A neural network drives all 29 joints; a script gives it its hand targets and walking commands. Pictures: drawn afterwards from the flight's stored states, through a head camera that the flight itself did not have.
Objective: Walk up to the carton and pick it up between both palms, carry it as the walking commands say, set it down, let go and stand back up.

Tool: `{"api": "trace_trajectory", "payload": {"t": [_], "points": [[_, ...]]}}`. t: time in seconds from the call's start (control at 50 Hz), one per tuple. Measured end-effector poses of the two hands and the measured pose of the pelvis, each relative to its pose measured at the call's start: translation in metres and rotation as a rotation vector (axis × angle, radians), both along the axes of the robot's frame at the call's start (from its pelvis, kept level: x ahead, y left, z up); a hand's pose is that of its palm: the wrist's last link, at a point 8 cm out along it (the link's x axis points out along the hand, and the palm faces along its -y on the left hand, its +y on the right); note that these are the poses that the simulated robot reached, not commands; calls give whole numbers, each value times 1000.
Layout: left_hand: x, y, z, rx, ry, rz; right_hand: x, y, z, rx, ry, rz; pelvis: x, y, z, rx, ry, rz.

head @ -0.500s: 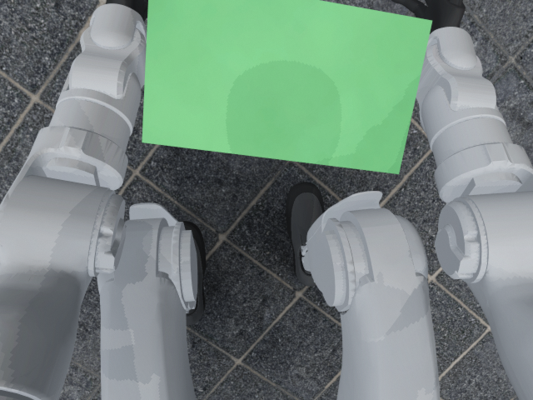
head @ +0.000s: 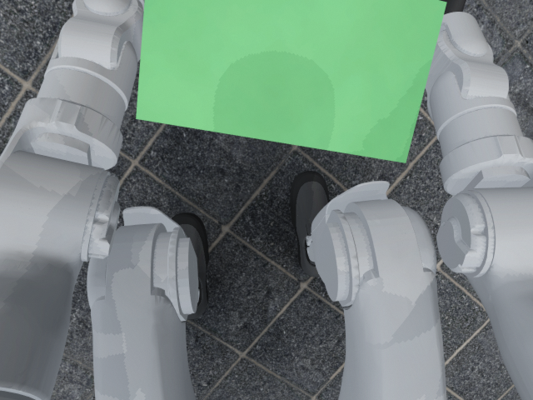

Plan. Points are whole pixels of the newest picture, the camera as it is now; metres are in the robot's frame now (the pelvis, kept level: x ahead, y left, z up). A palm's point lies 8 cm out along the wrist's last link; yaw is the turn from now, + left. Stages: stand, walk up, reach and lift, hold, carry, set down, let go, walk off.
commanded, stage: reach and lift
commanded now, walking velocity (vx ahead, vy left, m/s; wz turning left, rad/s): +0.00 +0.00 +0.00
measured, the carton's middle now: (272, 80) +0.46 -0.07 -0.22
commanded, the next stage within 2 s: none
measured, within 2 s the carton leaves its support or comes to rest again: leaves its support in 0.20 s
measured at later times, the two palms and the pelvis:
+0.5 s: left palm out of the picture +0.58 +0.09 -0.09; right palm out of the picture +0.51 -0.24 -0.10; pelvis -0.01 +0.00 +0.03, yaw +1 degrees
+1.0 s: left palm out of the picture +0.56 +0.09 -0.05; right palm out of the picture +0.50 -0.23 -0.05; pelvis -0.01 +0.00 +0.06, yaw +1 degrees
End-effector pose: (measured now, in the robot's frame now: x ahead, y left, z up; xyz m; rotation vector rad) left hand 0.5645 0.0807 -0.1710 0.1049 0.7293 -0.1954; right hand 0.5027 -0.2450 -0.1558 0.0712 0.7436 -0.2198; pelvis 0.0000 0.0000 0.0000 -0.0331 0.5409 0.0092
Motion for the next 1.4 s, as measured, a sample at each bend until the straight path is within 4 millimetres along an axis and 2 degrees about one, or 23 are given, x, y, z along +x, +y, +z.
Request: {"api": "trace_trajectory", "payload": {"t": [0.12, 0.22, 0.38, 0.5, 0.64, 0.82, 1.06, 1.24, 1.34, 1.4], "points": [[-2, 0, 2, 16, -13, -7, -2, 1, 0, 9, -17, 5, -5, 3, 1, 3, -45, 2], [-5, 5, 12, 31, 5, 3, -6, 5, 1, 24, -1, 20, -6, 2, 3, 14, -55, 4], [6, 11, 56, 2, -39, 46, 3, 11, 32, 50, -55, 11, -9, 1, 19, 22, -77, 5], [12, 7, 81, -12, -44, 33, 5, 8, 56, 48, -66, 4, -8, 2, 32, 19, -85, 5], [13, 1, 82, -35, -46, 17, 5, 2, 66, 31, -69, -9, -5, 4, 41, 19, -71, 4], [8, 2, 79, -36, -46, 29, 3, 2, 64, 41, -73, -15, -1, 4, 43, 27, -59, -5], [-10, 13, 127, -55, -57, 64, -2, 10, 119, 57, -91, -22, -11, 2, 72, 33, -108, 5], [-8, -2, 151, -38, -70, 7, -19, -1, 133, 73, -109, -63, -19, 6, 83, 26, -114, 5], [-9, -1, 162, -41, -62, 18, -15, -2, 144, 72, -101, -49, -22, 6, 88, 39, -127, -5], [-12, 3, 169, -66, -71, 40, -11, 1, 160, 43, -112, -24, -22, 6, 94, 47, -135, -10]]}}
